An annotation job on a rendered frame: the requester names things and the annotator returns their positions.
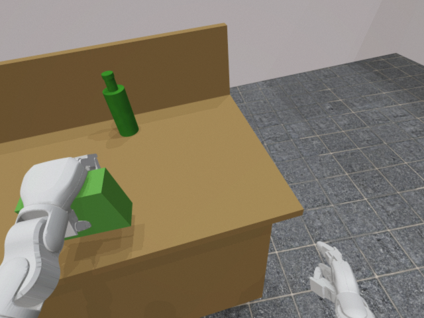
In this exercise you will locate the sponge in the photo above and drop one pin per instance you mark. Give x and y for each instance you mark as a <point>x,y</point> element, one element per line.
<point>102,202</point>

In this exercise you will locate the left robot forearm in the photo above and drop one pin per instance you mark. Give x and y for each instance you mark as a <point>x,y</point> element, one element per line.
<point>30,270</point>

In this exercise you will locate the robot right hand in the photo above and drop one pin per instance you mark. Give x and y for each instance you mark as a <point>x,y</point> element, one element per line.
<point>339,277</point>

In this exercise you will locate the right robot forearm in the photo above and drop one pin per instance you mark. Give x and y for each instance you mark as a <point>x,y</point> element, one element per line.
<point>351,305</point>

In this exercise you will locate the robot left hand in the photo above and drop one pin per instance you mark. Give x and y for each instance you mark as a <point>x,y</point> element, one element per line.
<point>58,182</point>

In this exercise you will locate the table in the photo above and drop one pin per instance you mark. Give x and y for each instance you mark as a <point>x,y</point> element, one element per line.
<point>204,190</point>

